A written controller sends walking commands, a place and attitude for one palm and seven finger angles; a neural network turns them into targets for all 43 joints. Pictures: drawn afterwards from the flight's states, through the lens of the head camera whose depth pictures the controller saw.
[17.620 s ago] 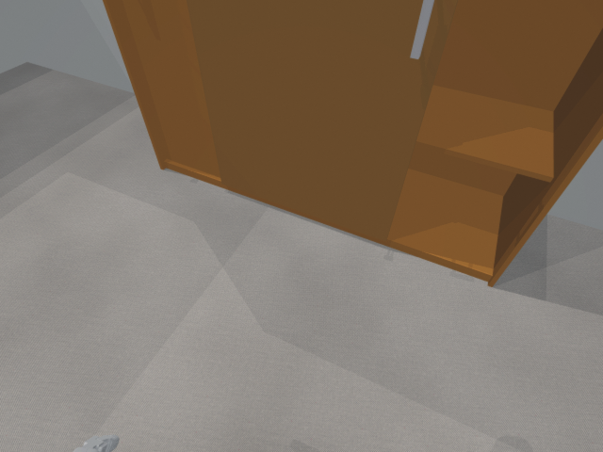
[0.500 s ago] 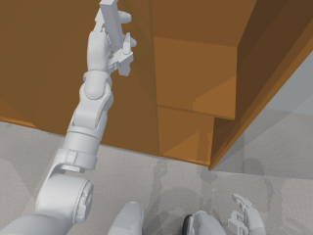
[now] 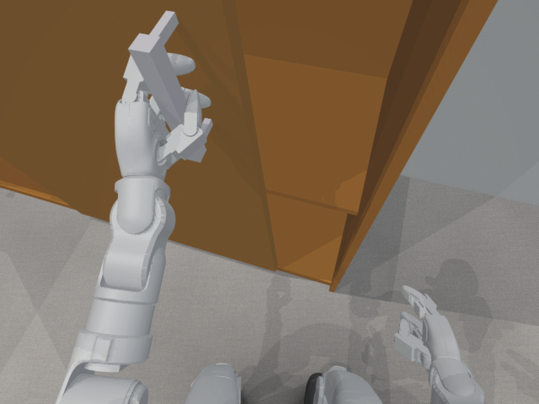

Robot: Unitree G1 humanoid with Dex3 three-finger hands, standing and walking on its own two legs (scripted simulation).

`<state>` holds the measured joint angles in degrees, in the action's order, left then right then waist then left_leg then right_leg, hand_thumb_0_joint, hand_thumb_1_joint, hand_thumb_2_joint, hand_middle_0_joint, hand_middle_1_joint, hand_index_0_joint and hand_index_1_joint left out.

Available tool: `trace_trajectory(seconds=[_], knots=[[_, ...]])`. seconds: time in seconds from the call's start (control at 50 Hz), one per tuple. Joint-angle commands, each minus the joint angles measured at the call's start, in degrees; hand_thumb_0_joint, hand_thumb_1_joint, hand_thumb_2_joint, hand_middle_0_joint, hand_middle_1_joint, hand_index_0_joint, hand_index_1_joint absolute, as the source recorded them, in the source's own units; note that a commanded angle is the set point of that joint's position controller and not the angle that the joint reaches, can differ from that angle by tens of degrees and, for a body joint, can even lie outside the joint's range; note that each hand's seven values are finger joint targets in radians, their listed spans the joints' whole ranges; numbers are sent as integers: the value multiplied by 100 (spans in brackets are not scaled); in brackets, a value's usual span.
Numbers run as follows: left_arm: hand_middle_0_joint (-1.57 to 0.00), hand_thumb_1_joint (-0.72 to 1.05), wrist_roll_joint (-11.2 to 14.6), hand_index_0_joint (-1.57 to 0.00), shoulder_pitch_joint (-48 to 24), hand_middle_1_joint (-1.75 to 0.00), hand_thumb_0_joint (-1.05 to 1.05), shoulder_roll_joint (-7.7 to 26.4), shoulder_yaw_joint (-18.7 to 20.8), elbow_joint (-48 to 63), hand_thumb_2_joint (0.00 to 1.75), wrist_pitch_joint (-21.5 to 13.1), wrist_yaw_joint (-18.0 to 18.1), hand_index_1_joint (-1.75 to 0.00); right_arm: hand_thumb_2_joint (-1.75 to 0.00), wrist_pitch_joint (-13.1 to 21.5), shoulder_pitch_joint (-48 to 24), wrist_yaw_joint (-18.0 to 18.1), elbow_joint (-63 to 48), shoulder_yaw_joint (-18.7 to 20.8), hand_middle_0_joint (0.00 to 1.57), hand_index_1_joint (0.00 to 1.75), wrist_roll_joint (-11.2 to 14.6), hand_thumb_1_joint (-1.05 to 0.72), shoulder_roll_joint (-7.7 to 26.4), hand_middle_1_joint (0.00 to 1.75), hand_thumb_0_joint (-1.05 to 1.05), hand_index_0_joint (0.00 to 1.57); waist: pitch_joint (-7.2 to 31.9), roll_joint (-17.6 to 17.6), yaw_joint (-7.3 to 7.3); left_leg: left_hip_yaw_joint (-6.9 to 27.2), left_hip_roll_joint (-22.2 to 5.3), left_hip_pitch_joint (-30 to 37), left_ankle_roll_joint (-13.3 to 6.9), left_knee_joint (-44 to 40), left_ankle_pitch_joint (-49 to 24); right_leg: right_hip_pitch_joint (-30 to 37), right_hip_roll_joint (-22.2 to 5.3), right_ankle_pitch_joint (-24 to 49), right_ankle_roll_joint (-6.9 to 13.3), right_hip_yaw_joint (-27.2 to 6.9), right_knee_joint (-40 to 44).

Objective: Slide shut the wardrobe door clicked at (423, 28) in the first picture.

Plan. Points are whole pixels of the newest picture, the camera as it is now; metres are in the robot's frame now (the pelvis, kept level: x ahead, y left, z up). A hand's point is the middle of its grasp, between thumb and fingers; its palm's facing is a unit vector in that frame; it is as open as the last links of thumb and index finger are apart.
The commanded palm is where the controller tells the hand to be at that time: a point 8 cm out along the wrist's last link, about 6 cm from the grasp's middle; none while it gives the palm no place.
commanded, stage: step sideways, sliding the door along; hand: left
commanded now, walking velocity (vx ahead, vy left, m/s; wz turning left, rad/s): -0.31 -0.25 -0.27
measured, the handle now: (183, 97) +0.43 +0.16 +0.16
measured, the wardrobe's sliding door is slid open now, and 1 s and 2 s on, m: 0.20 0.00 0.00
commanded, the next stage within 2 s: stop walking and hold the door there in 0.82 s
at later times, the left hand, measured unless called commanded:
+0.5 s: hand (369, 171) +0.35 -0.06 +0.16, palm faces +0.02 -1.00 -0.04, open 6.2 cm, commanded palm +0.32 -0.07 +0.16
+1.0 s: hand (368, 164) +0.36 -0.06 +0.15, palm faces +0.39 -0.90 -0.17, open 6.6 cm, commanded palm +0.32 -0.03 +0.15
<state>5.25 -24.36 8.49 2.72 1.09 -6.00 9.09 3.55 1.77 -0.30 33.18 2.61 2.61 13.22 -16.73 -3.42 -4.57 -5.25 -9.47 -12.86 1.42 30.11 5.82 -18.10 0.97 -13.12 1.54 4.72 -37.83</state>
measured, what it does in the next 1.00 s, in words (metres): steps to the right: right foot, then left foot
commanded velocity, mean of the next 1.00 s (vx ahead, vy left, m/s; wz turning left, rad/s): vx -0.27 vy -0.21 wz -0.23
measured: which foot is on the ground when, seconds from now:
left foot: down 0.00-0.20, up 0.22-0.36, down 0.38-0.62, up 0.64-0.78, down 0.80-1.00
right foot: down 0.00-0.00, up 0.02-0.12, down 0.14-0.40, up 0.42-0.56, down 0.58-0.82, up 0.84-0.98, down 1.00-1.00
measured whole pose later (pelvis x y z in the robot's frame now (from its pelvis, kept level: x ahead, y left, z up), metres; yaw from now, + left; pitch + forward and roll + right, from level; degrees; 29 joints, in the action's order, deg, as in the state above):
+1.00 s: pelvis -0.02 -0.29 -0.02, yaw -7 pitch -4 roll +0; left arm 4.2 -22.1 19.1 17.1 -4.6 -9.5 8.7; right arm 5.0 5.6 -3.5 34.3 3.3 2.4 12.6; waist -17.6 -2.7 -7.9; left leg -10.0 -19.5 -6.3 8.5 33.9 18.4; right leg -17.2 0.4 -17.1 -0.5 2.9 -39.5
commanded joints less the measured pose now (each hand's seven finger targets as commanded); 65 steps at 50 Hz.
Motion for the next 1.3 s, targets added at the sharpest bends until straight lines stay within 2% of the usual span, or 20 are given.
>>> trace_trajectory(seconds=[0.0,0.06,0.14,0.18,0.24,0.32,0.4,0.56,0.62,0.64,0.66,0.74,0.8,0.9,0.92,0.98,1.02,1.08,1.18,1.28], knots=[[-45,90,-376,-45,-2694,-140,0,-595,-1732,2632,90,-1051,-696,-140,-90,308,-100,-231,-950,291,20,30,-91,-90,547,30,0,20,3312,-1099,597,791,-2109,3050,-1196,-214,-5447,-1010,-344,-1585,-158,-964,-1458],[-45,90,-484,-45,-2642,-140,0,-450,-1720,2514,90,-1106,-634,-140,-90,459,-197,-254,-875,262,20,30,-64,-90,549,30,0,20,3022,-1471,598,50,-1700,2531,-679,119,-4742,-326,-346,-900,-92,-482,-605],[-45,90,-527,-45,-2579,-140,0,-166,-1602,2673,90,-1158,-681,-140,-90,493,-215,-171,-923,183,20,30,137,-90,278,30,0,20,3261,282,639,-396,-647,1399,-581,1744,-1913,1408,-533,2962,-154,-310,1192],[-45,90,-403,-45,-1943,-140,0,-15,-1475,2321,90,-1071,-641,-140,-90,487,-106,-105,-858,280,20,30,91,-90,251,30,0,20,3380,2234,542,55,361,-236,24,2497,2703,1966,-1513,7058,317,-2292,845],[-45,90,-262,-45,-1706,-140,0,-359,-1807,3473,90,-1227,-470,-140,-90,672,-298,-27,-704,35,20,30,-2,-90,-1,30,0,20,3740,1181,587,343,362,-761,-35,1275,2696,3090,-1663,7798,527,-2155,314],[-45,90,-233,-45,-1712,-140,0,-506,-2127,3481,90,-1318,-503,-140,-90,405,-351,-74,-782,230,20,30,16,-90,290,30,0,20,4118,1416,712,177,-576,1646,-212,-465,-1120,1722,-1183,5479,142,-1502,-32],[-45,90,-490,-45,-2102,-140,0,-981,-2387,3224,90,-1319,-681,-140,-90,358,-325,-252,-1058,177,20,30,-139,-90,353,30,0,20,3222,-1174,645,556,-2372,2481,-1302,-389,-4820,-871,-401,-1711,-152,-1034,-2038],[-45,90,-511,-45,-2374,-140,0,-608,-1979,2538,90,-1083,-658,-140,-90,432,-234,-244,-962,142,20,30,149,-90,345,30,0,20,2818,-495,726,-421,-1205,1691,-444,1019,-2149,596,-263,1090,-309,75,874],[-45,90,-401,-45,-2079,-140,0,88,-1351,2307,90,-995,-587,-140,-90,385,-166,-137,-956,324,20,30,138,-90,231,30,0,20,3279,2502,570,-124,292,-151,99,2661,2658,1736,-1463,6445,244,-2507,988],[-45,90,-325,-45,-1900,-140,0,-39,-1448,2596,90,-967,-562,-140,-90,445,-52,-90,-866,203,20,30,83,-90,78,30,0,20,3387,2139,536,407,386,-512,-21,2765,3183,2118,-1658,6950,348,-2532,822],[-45,90,-221,-45,-1878,-140,0,-197,-1534,3071,90,-992,-468,-140,-90,548,-168,-78,-744,97,20,30,44,-90,71,30,0,20,3529,1054,633,546,299,-767,-60,1934,3088,2655,-1743,6775,566,-2511,530],[-45,90,-105,-45,-1753,-140,0,206,-1143,3284,90,-1138,-299,-140,-90,334,-100,-48,-730,232,20,30,22,-90,268,30,0,20,4072,1204,684,35,-504,1526,-144,-553,-952,2047,-1256,6081,236,-1559,-246],[-45,90,-261,-45,-1953,-140,0,-67,-1207,3016,90,-1202,-567,-140,-90,404,-102,-262,-929,366,20,30,-19,-90,544,30,0,20,3603,-1169,466,567,-2486,3770,-1166,-338,-5813,-1024,-299,-1351,-184,-843,-1389],[-45,90,-358,-45,-2374,-140,0,248,-827,2322,90,-1037,-494,-140,-90,539,87,-322,-806,372,20,30,11,-90,627,30,0,20,2883,-1408,618,-438,-1841,2616,-655,170,-4506,-212,-158,-845,-168,-255,-783],[-45,90,-496,-45,-1305,-140,0,3359,2448,-73,90,-872,-180,-140,-90,395,604,-184,-179,542,20,30,38,-90,953,30,0,20,2898,-1585,543,-661,-1749,2582,-765,167,-4122,-346,2,-696,-288,-129,-499],[-45,90,-454,-45,-1626,-140,0,2635,1619,377,90,-940,-399,-140,-90,421,463,-223,-531,355,20,30,156,-90,826,30,0,20,2885,-1304,477,-785,-915,1841,-344,1541,-2703,946,-18,1717,-262,156,1343],[-45,90,-303,-45,-1095,-140,0,3558,2479,-302,90,-853,-314,-140,-90,447,548,-64,-460,514,20,30,154,-90,745,30,0,20,3283,1912,366,-495,471,-343,88,3383,2482,2162,-1398,5776,492,-2639,1217],[-45,90,-328,-45,-545,-140,0,3865,3050,-126,90,-832,-70,-140,-90,478,339,106,-366,41,20,30,78,-90,528,30,0,20,3369,251,294,925,501,-1237,-90,3473,2776,2466,-1974,5197,869,-2843,874],[-45,90,-365,-45,23,-140,0,3961,3325,-1048,90,-779,136,-140,-90,415,291,272,-224,-16,20,30,-6,-90,739,30,0,20,3524,1326,285,410,939,-909,-149,1458,2200,2692,-1700,4770,551,-2172,1296],[-45,90,-423,-45,-256,-140,0,4127,3177,-1274,90,-689,30,-140,-90,286,439,263,-235,71,20,30,52,-90,906,30,0,20,3235,543,299,372,1014,-230,-314,288,1480,1837,-1693,2150,470,-2396,2157]])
